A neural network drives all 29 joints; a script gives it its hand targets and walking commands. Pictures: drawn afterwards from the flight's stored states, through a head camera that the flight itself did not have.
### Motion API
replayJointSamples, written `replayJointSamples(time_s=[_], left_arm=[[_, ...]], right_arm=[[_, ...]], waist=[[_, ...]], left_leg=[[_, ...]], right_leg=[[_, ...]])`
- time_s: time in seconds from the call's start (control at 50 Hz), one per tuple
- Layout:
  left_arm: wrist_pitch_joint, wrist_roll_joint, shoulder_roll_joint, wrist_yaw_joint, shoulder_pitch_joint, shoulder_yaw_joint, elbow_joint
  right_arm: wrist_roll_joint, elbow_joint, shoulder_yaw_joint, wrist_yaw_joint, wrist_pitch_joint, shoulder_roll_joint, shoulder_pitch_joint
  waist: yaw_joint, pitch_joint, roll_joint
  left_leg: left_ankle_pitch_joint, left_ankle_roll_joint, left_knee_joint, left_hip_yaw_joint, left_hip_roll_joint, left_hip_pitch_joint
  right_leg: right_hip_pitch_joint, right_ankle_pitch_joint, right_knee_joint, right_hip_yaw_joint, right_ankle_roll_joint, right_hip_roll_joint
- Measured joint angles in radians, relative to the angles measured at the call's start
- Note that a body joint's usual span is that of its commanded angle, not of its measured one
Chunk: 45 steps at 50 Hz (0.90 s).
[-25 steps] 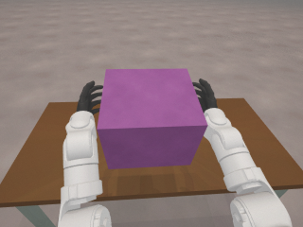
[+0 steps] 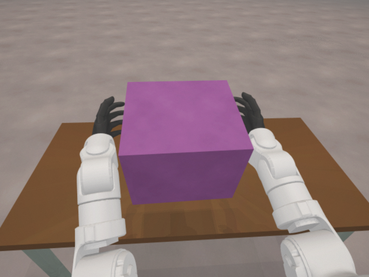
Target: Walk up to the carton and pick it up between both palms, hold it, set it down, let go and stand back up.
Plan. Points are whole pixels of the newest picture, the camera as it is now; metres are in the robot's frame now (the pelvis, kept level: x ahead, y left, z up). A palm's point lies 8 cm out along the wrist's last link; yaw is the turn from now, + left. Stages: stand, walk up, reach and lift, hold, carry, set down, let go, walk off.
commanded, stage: hold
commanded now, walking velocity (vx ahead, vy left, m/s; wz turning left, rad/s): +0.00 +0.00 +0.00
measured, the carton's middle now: (180, 141) +0.36 +0.00 +0.15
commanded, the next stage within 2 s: set down in 0.48 s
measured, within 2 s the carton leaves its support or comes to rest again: neither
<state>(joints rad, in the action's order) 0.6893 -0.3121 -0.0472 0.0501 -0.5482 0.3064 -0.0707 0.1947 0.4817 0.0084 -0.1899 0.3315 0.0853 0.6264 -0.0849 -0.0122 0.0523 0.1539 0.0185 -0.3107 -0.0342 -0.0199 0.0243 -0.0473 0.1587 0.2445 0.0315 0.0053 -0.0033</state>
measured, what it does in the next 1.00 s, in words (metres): stands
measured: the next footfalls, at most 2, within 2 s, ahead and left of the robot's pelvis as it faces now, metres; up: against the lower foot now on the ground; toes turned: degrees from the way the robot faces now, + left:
none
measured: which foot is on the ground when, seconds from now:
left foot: down 0.00-1.00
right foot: down 0.00-1.00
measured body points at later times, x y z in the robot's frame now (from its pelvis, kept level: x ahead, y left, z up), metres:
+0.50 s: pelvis -0.01 +0.00 +0.00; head -0.05 +0.03 +0.45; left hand +0.37 +0.16 +0.19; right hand +0.37 -0.16 +0.18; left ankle +0.02 +0.13 -0.75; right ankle -0.01 -0.12 -0.75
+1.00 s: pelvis +0.00 +0.00 +0.00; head -0.03 +0.03 +0.45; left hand +0.37 +0.17 +0.16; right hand +0.37 -0.15 +0.14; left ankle +0.02 +0.13 -0.75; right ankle -0.01 -0.12 -0.75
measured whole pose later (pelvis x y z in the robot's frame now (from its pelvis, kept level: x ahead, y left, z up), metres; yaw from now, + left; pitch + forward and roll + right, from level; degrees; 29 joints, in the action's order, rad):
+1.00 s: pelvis +0.00 +0.00 +0.00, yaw +0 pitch -8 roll +0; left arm 0.44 -0.34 -0.06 0.11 -0.52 0.32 -0.20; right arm 0.02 0.56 -0.10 -0.16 0.04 -0.01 0.50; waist -0.04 -0.06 0.06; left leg 0.15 0.01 -0.30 -0.03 -0.01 -0.01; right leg -0.07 0.17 0.24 0.03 0.01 0.01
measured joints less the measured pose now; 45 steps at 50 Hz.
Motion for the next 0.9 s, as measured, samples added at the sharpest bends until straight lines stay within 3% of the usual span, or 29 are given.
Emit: replayJointSamples(time_s=[0.6,0.7,0.9], left_arm=[[-0.016,0.0,0.005,0.002,-0.023,0.004,-0.03],[-0.084,-0.004,0.0,0.011,-0.026,0.014,-0.05],[-0.216,-0.063,-0.022,0.074,-0.016,0.056,-0.133]], right_arm=[[-0.01,0.018,-0.017,0.002,-0.016,-0.006,0.01],[-0.044,0.018,-0.036,0.006,-0.069,-0.02,0.003],[-0.182,0.093,-0.121,0.037,-0.235,-0.095,-0.064]], waist=[[0.008,0.007,0.0],[0.012,0.004,0.001],[0.038,-0.024,0.009]], left_leg=[[-0.005,-0.002,-0.002,0.005,0.001,0.011],[-0.001,-0.003,0.0,0.006,0.003,-0.007],[-0.006,-0.009,0.031,0.008,0.012,-0.057]], right_leg=[[0.016,-0.004,0.008,-0.004,0.0,0.001],[0.0,0.002,0.01,-0.005,0.002,0.003],[-0.039,0.012,0.005,-0.006,0.004,0.013]])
